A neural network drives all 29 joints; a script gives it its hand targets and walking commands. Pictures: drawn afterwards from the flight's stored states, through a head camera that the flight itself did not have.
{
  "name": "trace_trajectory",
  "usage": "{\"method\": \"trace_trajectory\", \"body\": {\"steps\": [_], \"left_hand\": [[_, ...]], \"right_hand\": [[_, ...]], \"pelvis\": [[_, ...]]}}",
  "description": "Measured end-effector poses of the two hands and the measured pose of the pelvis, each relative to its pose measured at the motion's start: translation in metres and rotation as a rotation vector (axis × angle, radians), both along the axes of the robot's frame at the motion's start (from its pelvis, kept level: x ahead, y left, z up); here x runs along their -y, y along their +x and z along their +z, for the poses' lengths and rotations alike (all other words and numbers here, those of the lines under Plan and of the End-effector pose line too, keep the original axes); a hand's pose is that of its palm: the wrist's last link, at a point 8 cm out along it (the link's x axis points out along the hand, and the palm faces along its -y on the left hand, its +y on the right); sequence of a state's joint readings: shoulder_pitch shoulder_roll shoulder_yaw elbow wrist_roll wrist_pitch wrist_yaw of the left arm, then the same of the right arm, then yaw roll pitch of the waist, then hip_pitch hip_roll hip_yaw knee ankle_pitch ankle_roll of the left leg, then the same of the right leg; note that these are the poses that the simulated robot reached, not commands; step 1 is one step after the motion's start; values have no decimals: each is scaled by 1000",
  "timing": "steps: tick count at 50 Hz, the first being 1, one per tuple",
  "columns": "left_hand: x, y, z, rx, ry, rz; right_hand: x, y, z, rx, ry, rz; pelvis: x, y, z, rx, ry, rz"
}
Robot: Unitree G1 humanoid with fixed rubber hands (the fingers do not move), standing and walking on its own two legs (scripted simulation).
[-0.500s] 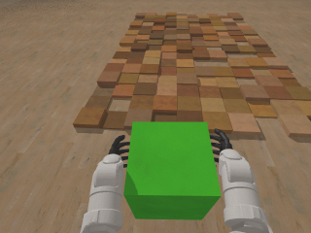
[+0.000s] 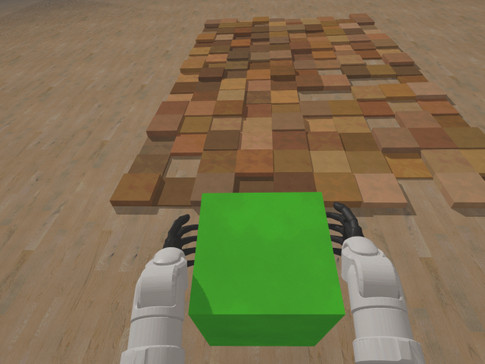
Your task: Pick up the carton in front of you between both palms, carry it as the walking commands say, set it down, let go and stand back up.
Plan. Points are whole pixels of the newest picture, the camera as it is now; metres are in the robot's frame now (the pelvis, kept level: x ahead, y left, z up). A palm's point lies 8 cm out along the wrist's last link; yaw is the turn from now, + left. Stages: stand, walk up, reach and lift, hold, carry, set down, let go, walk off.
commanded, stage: carry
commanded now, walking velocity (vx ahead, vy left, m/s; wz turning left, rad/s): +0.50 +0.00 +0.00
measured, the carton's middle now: (261, 274) +0.29 +0.01 -0.03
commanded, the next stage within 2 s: none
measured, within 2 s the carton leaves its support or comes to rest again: neither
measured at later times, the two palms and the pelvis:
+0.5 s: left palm (189, 175) +0.44 +0.15 +0.09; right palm (340, 173) +0.44 -0.14 +0.09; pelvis +0.20 +0.01 +0.01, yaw -1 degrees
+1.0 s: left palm (224, 105) +0.73 +0.11 +0.09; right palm (332, 97) +0.77 -0.19 +0.09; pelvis +0.51 -0.05 +0.01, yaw +2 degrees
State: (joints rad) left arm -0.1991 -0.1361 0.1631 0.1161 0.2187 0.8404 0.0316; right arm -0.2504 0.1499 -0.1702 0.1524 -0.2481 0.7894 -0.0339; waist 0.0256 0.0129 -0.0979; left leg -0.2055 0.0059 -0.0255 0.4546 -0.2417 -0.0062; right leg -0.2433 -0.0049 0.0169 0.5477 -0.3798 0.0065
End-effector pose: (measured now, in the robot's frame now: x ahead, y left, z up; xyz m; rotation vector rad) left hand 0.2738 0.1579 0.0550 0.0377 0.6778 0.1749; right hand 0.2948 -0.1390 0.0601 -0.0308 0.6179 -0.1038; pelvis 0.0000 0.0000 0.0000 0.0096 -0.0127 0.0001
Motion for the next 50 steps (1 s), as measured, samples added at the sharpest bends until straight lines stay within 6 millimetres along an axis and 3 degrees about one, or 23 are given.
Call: {"method": "trace_trajectory", "body": {"steps": [6,11,15,19,26,32,38,43,50], "left_hand": [[23,31,20,26,-23,-11],[20,58,36,17,-39,8],[4,82,40,35,-61,34],[-8,110,32,28,-83,46],[6,179,37,-59,-81,-15],[27,258,41,-19,-84,-31],[49,342,24,4,-54,-1],[50,384,14,-95,-59,58],[47,461,31,-65,-53,86]], "right_hand": [[24,21,17,23,43,-51],[20,51,36,13,62,-56],[5,81,42,30,60,-38],[-7,109,34,21,53,-32],[8,154,33,-65,74,-121],[29,230,40,-24,81,-135],[51,326,17,-7,102,-99],[52,386,10,-108,83,-44],[48,470,25,-79,72,-10]], "pelvis": [[14,30,1,-57,2,36],[11,66,10,-100,28,34],[2,105,4,-108,24,29],[-9,146,-7,-105,27,-7],[-12,213,7,-106,-7,-21],[6,286,3,-94,-10,-17],[36,372,-21,-72,-26,9],[50,423,-4,-91,-10,39],[51,506,12,-100,13,29]]}}
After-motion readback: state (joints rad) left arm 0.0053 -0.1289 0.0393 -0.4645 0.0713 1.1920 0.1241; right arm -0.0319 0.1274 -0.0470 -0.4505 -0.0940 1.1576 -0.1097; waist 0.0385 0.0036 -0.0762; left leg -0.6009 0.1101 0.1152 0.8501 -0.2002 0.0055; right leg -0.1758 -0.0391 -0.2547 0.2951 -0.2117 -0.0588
